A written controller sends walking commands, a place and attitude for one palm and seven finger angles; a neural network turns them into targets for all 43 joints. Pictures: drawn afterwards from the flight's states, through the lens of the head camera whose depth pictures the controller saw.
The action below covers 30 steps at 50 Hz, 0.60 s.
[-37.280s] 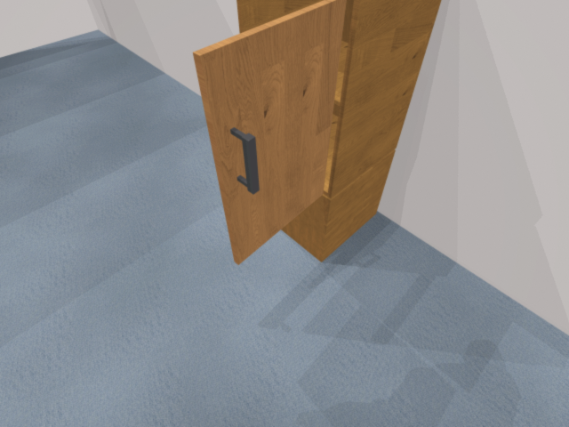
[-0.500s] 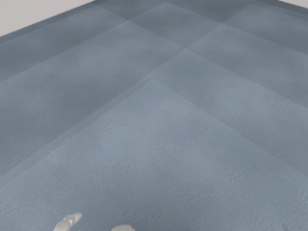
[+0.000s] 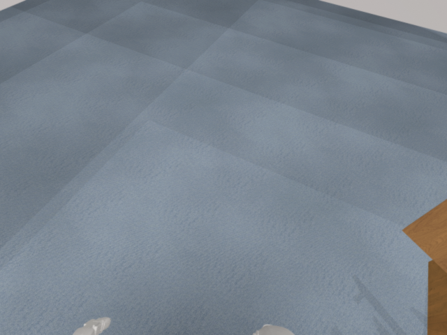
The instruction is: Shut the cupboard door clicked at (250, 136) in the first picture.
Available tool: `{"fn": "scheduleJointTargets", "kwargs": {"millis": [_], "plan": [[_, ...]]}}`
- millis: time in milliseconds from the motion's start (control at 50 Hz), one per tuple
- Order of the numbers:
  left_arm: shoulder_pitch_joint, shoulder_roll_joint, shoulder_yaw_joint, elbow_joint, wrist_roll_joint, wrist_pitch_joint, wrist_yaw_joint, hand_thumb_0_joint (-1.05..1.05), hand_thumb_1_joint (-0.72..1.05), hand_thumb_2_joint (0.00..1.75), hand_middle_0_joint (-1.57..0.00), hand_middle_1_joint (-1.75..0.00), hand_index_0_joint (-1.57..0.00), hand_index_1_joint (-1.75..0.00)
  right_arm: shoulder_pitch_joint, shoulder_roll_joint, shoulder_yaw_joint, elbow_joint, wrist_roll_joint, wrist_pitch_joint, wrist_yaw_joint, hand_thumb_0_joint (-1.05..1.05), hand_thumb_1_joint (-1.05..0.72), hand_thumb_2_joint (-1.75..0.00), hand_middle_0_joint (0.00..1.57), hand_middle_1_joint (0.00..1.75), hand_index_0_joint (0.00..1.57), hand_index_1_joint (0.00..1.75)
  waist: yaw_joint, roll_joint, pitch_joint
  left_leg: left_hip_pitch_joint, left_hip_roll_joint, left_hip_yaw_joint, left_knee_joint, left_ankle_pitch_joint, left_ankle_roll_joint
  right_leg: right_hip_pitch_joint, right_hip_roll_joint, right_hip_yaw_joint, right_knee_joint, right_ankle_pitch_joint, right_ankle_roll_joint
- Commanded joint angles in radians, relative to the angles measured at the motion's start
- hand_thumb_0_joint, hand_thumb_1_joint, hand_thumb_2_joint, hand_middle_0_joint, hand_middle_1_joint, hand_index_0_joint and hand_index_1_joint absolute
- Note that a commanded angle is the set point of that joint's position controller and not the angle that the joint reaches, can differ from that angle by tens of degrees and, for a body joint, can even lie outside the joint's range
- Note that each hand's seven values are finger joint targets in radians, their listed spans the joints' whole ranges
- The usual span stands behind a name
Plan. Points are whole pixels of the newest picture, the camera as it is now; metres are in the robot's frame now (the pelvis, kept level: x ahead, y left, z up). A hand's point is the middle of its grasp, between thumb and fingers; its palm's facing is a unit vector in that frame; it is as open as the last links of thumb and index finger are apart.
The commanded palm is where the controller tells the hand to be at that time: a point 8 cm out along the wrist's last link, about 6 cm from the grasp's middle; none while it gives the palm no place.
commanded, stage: turn to face it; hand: left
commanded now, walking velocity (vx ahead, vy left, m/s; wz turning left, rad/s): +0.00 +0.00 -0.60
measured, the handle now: out of the picture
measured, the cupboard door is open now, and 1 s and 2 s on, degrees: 58 58 58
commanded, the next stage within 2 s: take the last steps up to it in 1.52 s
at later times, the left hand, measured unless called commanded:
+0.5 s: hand (139, 331) +0.14 +0.18 -0.19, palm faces -0.24 -0.95 -0.19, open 7.4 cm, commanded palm none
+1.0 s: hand (180, 304) +0.19 +0.10 -0.16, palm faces -0.53 -0.81 -0.25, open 7.3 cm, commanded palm none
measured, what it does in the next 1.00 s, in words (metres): steps on the spot, turning right: right foot, then left foot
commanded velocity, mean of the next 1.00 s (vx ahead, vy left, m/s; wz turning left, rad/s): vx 0.00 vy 0.00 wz -0.60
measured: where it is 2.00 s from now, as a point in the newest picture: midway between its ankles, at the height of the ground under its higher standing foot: outside the picture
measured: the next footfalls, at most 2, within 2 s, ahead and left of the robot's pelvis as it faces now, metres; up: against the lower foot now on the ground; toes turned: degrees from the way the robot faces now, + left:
right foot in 0.12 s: +0.03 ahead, -0.15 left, +0.00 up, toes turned -9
left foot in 0.46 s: +0.10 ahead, +0.10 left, +0.00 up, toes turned -12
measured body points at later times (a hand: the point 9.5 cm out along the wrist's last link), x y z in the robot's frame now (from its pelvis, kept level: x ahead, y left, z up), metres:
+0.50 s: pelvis +0.01 +0.00 -0.01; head +0.06 +0.02 +0.43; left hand +0.16 +0.23 -0.17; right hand +0.03 -0.28 -0.13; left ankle +0.06 +0.11 -0.74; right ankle -0.02 -0.13 -0.72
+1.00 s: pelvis +0.01 -0.02 -0.01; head +0.03 -0.06 +0.44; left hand +0.22 +0.14 -0.14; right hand -0.08 -0.29 -0.15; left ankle +0.08 +0.09 -0.69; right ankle -0.05 -0.12 -0.74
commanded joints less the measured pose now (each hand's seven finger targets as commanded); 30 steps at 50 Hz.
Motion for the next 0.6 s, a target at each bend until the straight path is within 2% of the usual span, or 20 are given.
{"fn": "scheduleJointTargets", "kwargs": {"millis": [0,20,60,80,100,120,140,160,180,220,320,380,400,420,440,460,480,520,540,580], "plan": [[-0.052,0.036,0.002,-0.102,0.003,-0.035,-0.001,0.00,0.90,0.90,-0.20,-0.30,-0.20,-0.30,0.043,-0.232,-0.074,-0.042,0.002,-0.012,-0.004,0.00,-0.90,-0.90,0.20,0.30,0.20,0.30,-0.039,0.228,-0.124,0.129,0.228,-0.113,-0.096,0.432,0.122,0.045,0.006,-0.042,-0.186,0.014,-0.020],[-0.040,0.036,0.003,-0.095,0.002,-0.038,0.000,0.00,0.90,0.90,-0.20,-0.30,-0.20,-0.30,0.037,-0.234,-0.076,-0.041,0.003,-0.010,-0.002,0.00,-0.90,-0.90,0.20,0.30,0.20,0.30,-0.031,0.221,-0.129,0.107,0.222,-0.100,-0.071,0.410,0.106,0.096,0.012,-0.049,-0.262,0.065,-0.028],[0.057,0.076,0.014,-0.065,0.006,-0.048,0.006,0.00,0.90,0.90,-0.20,-0.30,-0.20,-0.30,0.006,-0.231,-0.081,-0.047,0.012,-0.006,0.004,0.00,-0.90,-0.90,0.20,0.30,0.20,0.30,0.025,0.139,-0.150,-0.003,0.173,-0.039,0.076,0.277,0.032,0.293,0.003,-0.033,-0.493,0.271,-0.054],[0.116,0.162,0.028,-0.048,0.014,-0.060,0.017,0.00,0.90,0.90,-0.20,-0.30,-0.20,-0.30,0.002,-0.177,-0.073,-0.069,0.022,-0.004,0.011,0.00,-0.90,-0.90,0.20,0.30,0.20,0.30,0.052,-0.085,-0.181,-0.163,0.082,0.029,0.254,0.042,-0.031,0.442,-0.174,0.177,-0.593,0.418,-0.115],[0.158,0.242,0.042,-0.032,0.011,-0.068,0.031,0.00,0.90,0.90,-0.20,-0.30,-0.20,-0.30,-0.065,-0.114,-0.055,-0.120,0.019,0.001,0.015,0.00,-0.90,-0.90,0.20,0.30,0.20,0.30,0.082,-0.283,-0.134,-0.377,-0.049,0.002,0.477,-0.374,-0.071,0.444,-0.368,0.440,-0.609,0.722,-0.226],[0.184,0.257,0.040,-0.030,0.001,-0.064,0.041,0.00,0.90,0.90,-0.20,-0.30,-0.20,-0.30,-0.101,-0.129,-0.049,-0.134,0.019,0.013,0.006,0.00,-0.90,-0.90,0.20,0.30,0.20,0.30,0.093,-0.184,-0.130,-0.401,-0.043,-0.129,0.595,-0.363,-0.064,0.391,-0.390,0.436,-0.594,0.756,-0.286],[0.130,0.231,0.044,-0.035,0.005,-0.068,0.051,0.00,0.90,0.90,-0.20,-0.30,-0.20,-0.30,-0.099,-0.127,-0.052,-0.117,0.020,0.016,-0.003,0.00,-0.90,-0.90,0.20,0.30,0.20,0.30,0.060,-0.297,-0.137,-0.448,-0.039,-0.168,0.656,-0.326,-0.067,0.385,-0.341,0.467,-0.605,0.691,-0.285],[0.073,0.196,0.033,-0.049,0.003,-0.066,0.054,0.00,0.90,0.90,-0.20,-0.30,-0.20,-0.30,-0.094,-0.152,-0.057,-0.103,0.019,0.015,-0.003,0.00,-0.90,-0.90,0.20,0.30,0.20,0.30,0.041,-0.290,-0.107,-0.446,-0.026,-0.196,0.674,-0.258,-0.070,0.348,-0.310,0.416,-0.612,0.609,-0.272],[0.019,0.164,0.024,-0.066,0.003,-0.064,0.053,0.00,0.90,0.90,-0.20,-0.30,-0.20,-0.30,-0.076,-0.153,-0.060,-0.084,0.018,0.015,0.002,0.00,-0.90,-0.90,0.20,0.30,0.20,0.30,0.010,-0.224,-0.107,-0.401,-0.020,-0.192,0.658,-0.182,-0.077,0.311,-0.260,0.330,-0.601,0.573,-0.249],[-0.019,0.159,0.019,-0.086,0.009,-0.065,0.051,0.00,0.90,0.90,-0.20,-0.30,-0.20,-0.30,-0.039,-0.136,-0.056,-0.064,0.016,0.019,0.011,0.00,-0.90,-0.90,0.20,0.30,0.20,0.30,-0.015,-0.169,-0.121,-0.301,-0.037,-0.159,0.582,-0.130,-0.083,0.224,-0.217,0.272,-0.600,0.501,-0.228],[0.012,0.185,0.031,-0.074,0.016,-0.059,0.043,0.00,0.90,0.90,-0.20,-0.30,-0.20,-0.30,-0.056,-0.114,-0.052,-0.087,0.022,0.010,0.011,0.00,-0.90,-0.90,0.20,0.30,0.20,0.30,0.006,-0.137,-0.111,-0.195,-0.093,-0.135,0.301,-0.154,-0.073,0.188,-0.202,0.362,-0.589,0.412,-0.241],[-0.015,0.171,0.032,-0.073,0.006,-0.052,0.041,0.00,0.90,0.90,-0.20,-0.30,-0.20,-0.30,0.030,-0.122,-0.048,-0.067,0.026,-0.008,0.000,0.00,-0.90,-0.90,0.20,0.30,0.20,0.30,-0.036,-0.151,-0.143,-0.005,-0.119,-0.133,0.007,-0.002,-0.063,0.120,-0.154,0.380,-0.492,0.446,-0.179],[-0.017,0.136,0.025,-0.078,0.000,-0.046,0.039,0.00,0.90,0.90,-0.20,-0.30,-0.20,-0.30,0.063,-0.151,-0.054,-0.056,0.024,-0.016,-0.003,0.00,-0.90,-0.90,0.20,0.30,0.20,0.30,-0.048,-0.059,-0.159,0.099,-0.066,-0.184,-0.125,0.040,-0.046,0.046,-0.090,0.333,-0.420,0.353,-0.127],[0.021,0.077,0.016,-0.097,-0.010,-0.040,0.030,0.00,0.90,0.90,-0.20,-0.30,-0.20,-0.30,0.075,-0.245,-0.068,-0.063,0.008,-0.025,-0.007,0.00,-0.90,-0.90,0.20,0.30,0.20,0.30,-0.041,0.206,-0.175,0.200,0.149,-0.414,-0.213,0.079,0.035,-0.107,0.050,0.211,-0.239,0.113,-0.066],[0.013,0.069,0.010,-0.115,-0.006,-0.044,0.025,0.00,0.90,0.90,-0.20,-0.30,-0.20,-0.30,0.090,-0.297,-0.075,-0.082,0.003,-0.020,-0.012,0.00,-0.90,-0.90,0.20,0.30,0.20,0.30,-0.050,0.299,-0.159,0.151,0.331,-0.547,-0.251,0.150,0.145,-0.150,0.072,0.086,-0.012,-0.157,-0.034],[-0.010,0.087,0.015,-0.105,0.008,-0.041,0.024,0.00,0.90,0.90,-0.20,-0.30,-0.20,-0.30,0.071,-0.276,-0.070,-0.074,-0.002,-0.025,-0.017,0.00,-0.90,-0.90,0.20,0.30,0.20,0.30,-0.052,0.272,-0.151,0.110,0.332,-0.536,-0.244,0.219,0.171,-0.152,0.034,0.118,0.143,-0.145,-0.026],[-0.011,0.093,0.024,-0.093,0.009,-0.040,0.016,0.00,0.90,0.90,-0.20,-0.30,-0.20,-0.30,0.022,-0.251,-0.062,-0.087,-0.003,-0.026,-0.017,0.00,-0.90,-0.90,0.20,0.30,0.20,0.30,-0.023,0.233,-0.132,0.078,0.288,-0.457,-0.222,0.279,0.166,-0.151,0.012,0.112,0.219,-0.096,-0.017],[-0.014,0.073,0.020,-0.080,0.004,-0.034,0.002,0.00,0.90,0.90,-0.20,-0.30,-0.20,-0.30,-0.039,-0.218,-0.055,-0.104,-0.003,-0.023,-0.017,0.00,-0.90,-0.90,0.20,0.30,0.20,0.30,-0.004,0.164,-0.096,0.072,0.225,-0.291,-0.185,0.356,0.147,-0.137,-0.015,0.073,0.199,-0.043,-0.005],[-0.016,0.059,0.017,-0.081,0.003,-0.029,-0.001,0.00,0.90,0.90,-0.20,-0.30,-0.20,-0.30,-0.032,-0.214,-0.055,-0.099,-0.004,-0.019,-0.017,0.00,-0.90,-0.90,0.20,0.30,0.20,0.30,-0.007,0.173,-0.095,0.073,0.205,-0.236,-0.173,0.370,0.136,-0.113,-0.015,0.052,0.164,-0.029,-0.002],[-0.028,0.045,0.011,-0.085,0.001,-0.024,-0.004,0.00,0.90,0.90,-0.20,-0.30,-0.20,-0.30,-0.009,-0.215,-0.058,-0.081,-0.002,-0.016,-0.015,0.00,-0.90,-0.90,0.20,0.30,0.20,0.30,-0.019,0.202,-0.105,0.090,0.198,-0.185,-0.160,0.371,0.133,-0.067,-0.015,0.023,0.058,-0.014,0.000]]}}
